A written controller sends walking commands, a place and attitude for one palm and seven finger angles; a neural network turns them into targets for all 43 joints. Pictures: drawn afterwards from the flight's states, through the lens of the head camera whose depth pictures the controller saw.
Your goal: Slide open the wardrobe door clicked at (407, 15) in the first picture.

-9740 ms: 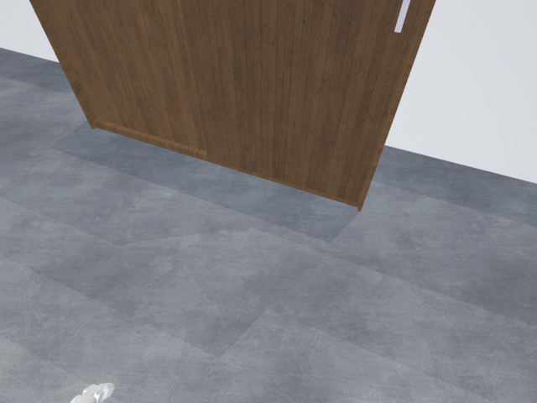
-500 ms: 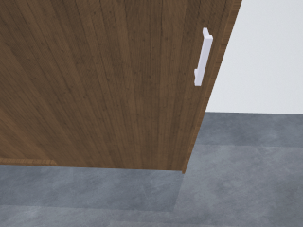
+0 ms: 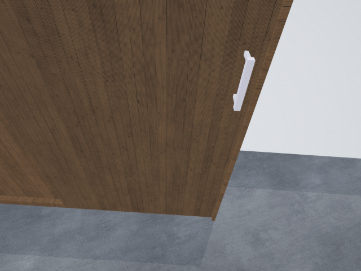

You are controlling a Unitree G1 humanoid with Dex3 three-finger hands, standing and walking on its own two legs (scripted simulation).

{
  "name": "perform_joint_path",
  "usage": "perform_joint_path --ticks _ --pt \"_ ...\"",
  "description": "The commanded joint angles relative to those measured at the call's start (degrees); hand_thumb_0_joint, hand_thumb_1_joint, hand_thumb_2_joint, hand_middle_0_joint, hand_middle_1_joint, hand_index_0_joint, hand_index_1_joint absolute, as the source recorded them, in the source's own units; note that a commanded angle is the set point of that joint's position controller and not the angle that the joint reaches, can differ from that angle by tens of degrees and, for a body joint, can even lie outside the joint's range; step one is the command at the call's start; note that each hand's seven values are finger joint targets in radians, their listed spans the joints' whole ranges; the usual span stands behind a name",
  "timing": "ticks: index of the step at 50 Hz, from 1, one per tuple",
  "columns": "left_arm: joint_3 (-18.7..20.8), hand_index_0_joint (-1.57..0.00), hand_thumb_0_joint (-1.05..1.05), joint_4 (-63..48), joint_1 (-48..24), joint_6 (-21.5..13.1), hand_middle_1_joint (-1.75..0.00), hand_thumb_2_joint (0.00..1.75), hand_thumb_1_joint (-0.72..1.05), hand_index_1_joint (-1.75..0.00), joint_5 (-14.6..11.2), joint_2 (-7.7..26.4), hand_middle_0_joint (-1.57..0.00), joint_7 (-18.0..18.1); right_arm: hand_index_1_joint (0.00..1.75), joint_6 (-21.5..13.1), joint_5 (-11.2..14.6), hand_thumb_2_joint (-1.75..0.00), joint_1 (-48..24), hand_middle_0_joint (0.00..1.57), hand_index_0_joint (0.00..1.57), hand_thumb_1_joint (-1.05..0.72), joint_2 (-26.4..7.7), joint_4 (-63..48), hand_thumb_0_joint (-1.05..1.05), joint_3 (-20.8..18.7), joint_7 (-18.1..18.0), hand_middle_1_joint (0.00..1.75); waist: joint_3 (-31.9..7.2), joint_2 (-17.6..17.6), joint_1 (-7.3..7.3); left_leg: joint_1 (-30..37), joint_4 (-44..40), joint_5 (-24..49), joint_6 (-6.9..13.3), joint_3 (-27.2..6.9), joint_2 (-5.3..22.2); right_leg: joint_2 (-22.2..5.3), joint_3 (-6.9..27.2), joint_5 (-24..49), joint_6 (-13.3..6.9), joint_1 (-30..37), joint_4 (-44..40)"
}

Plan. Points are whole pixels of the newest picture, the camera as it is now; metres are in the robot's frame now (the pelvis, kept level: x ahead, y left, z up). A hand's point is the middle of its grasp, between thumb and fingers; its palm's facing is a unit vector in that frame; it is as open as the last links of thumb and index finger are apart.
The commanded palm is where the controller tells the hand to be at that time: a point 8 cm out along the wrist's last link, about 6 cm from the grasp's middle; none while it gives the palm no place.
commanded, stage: look again from close up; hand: right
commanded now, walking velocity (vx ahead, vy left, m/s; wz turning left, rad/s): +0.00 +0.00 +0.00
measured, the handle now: (241, 81) +0.56 -0.13 +0.17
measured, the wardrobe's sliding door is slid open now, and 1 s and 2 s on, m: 0.00 0.00 0.00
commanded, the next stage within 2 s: shuffle to correct the standing spot in 1.88 s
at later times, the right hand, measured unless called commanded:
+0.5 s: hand out of the picture -0.02 -0.15 -0.18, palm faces +0.06 +0.99 -0.15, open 7.4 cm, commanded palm none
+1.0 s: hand out of the picture +0.00 -0.15 -0.17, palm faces +0.07 +0.99 -0.16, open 7.4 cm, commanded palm none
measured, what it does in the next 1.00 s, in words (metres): stands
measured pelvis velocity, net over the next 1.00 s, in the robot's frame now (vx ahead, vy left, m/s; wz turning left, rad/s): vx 0.01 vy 0.00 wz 0.00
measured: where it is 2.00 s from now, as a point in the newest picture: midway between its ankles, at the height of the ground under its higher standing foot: outside the picture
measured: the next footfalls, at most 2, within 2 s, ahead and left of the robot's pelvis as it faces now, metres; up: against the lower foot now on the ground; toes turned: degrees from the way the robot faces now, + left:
none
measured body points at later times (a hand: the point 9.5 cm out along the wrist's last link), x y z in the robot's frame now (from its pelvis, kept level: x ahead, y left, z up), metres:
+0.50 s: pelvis +0.00 +0.00 +0.00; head -0.01 +0.00 +0.45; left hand -0.03 +0.21 -0.16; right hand -0.02 -0.20 -0.16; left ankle +0.05 +0.14 -0.74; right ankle +0.03 -0.12 -0.74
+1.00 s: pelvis +0.01 +0.00 +0.00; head +0.01 +0.00 +0.45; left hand +0.00 +0.21 -0.16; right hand -0.01 -0.20 -0.16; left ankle +0.05 +0.14 -0.74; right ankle +0.03 -0.12 -0.74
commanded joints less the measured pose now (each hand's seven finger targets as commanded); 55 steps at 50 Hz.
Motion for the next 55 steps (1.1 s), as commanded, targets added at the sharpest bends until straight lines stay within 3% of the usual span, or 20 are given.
perform_joint_path --ticks 1,19,29,37,49,55 --pt "1.0 -0.2 0.0 -1.6 3.6 -0.6 -0.3 0.9 0.9 -0.3 -0.3 4.0 -0.2 0.3 0.3 -0.9 0.0 -0.9 1.9 0.2 0.2 -0.9 -6.5 -2.5 0.0 -1.3 -0.1 0.3 6.6 3.9 0.6 -2.8 -10.0 -13.3 2.8 -6.0 2.7 -2.5 4.2 -6.5 -0.6 -5.0 -7.1" --pt "1.1 -0.2 0.0 2.1 5.3 -0.8 -0.3 0.9 0.9 -0.3 -0.6 1.6 -0.2 0.8 0.3 -0.8 0.0 -0.9 4.6 0.2 0.2 -0.9 -3.1 0.6 0.0 -1.4 -0.5 0.3 6.6 -0.2 -0.29 1.1 -8.6 -8.7 2.6 -4.5 1.5 -3.8 5.6 -8.6 -0.5 -7.9 -9.4" --pt "1.5 -0.2 0.0 1.7 4.9 -0.6 -0.3 0.9 0.9 -0.3 -0.5 1.5 -0.2 0.9 0.3 -0.7 -0.2 -0.9 5.3 0.2 0.2 -0.9 -1.9 0.5 0.0 -1.6 -0.5 0.3 7.3 0.3 -0.39 1.2 -7.7 -7.4 2.5 -4.0 0.8 -4.4 6.6 -11.2 -0.9 -9.2 -10.8" --pt "1.4 -0.2 0.0 1.8 4.6 -0.7 -0.3 0.9 0.9 -0.3 -0.5 1.1 -0.2 0.9 0.3 -0.9 -0.2 -0.9 5.5 0.2 0.2 -0.9 -2.2 0.5 0.0 -1.8 -0.4 0.3 6.6 2.4 -0.21 0.3 -8.6 -7.9 2.6 -4.8 1.4 -3.5 5.2 -7.8 -0.8 -6.9 -9.1" --pt "1.1 -0.2 0.0 2.5 4.1 -1.1 -0.3 0.9 0.9 -0.3 -0.6 1.1 -0.2 0.9 0.3 -1.2 -0.1 -0.9 4.9 0.2 0.2 -0.9 -2.2 0.8 0.0 -1.6 -0.5 0.3 5.4 1.2 -0.32 2.4 -8.0 -2.7 2.7 -4.2 1.4 -4.0 4.8 -2.5 -0.6 -4.9 -9.1" --pt "1.0 -0.2 0.0 2.6 3.7 -0.9 -0.3 0.9 0.9 -0.3 -0.6 0.9 -0.2 1.0 0.3 -1.1 -0.1 -0.9 4.8 0.2 0.2 -0.9 -2.3 1.0 0.0 -1.6 -0.5 0.3 6.6 1.1 -0.47 2.2 -8.4 -3.8 2.6 -4.4 1.4 -3.8 4.4 -3.7 -0.5 -5.5 -9.3"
